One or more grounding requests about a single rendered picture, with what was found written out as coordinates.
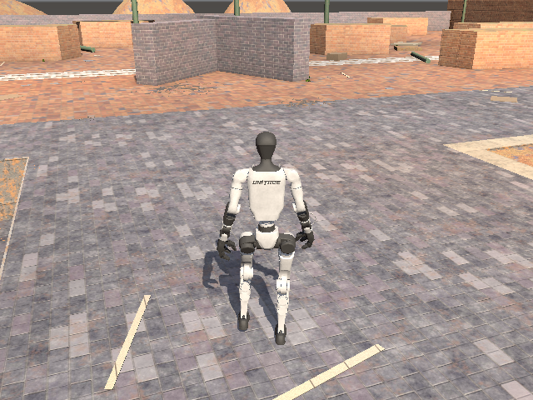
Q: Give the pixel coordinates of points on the robot left foot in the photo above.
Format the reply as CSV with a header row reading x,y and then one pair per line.
x,y
243,323

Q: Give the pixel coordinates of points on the robot left upper arm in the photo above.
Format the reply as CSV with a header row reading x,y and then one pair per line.
x,y
239,177

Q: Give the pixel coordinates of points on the robot right hand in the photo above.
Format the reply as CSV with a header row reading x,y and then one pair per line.
x,y
305,236

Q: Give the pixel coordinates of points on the robot left forearm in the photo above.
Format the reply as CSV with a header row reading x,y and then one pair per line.
x,y
227,223

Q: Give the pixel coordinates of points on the robot left hand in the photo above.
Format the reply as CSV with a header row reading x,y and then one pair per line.
x,y
221,248

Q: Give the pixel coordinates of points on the robot foot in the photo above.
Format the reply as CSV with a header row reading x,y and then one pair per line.
x,y
243,323
280,338

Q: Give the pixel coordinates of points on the robot right foot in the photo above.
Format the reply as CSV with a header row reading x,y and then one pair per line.
x,y
280,338

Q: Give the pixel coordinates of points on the robot right upper arm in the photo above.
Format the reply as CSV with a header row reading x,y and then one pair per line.
x,y
292,177

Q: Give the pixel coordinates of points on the robot right forearm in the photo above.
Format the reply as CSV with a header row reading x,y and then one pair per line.
x,y
305,220

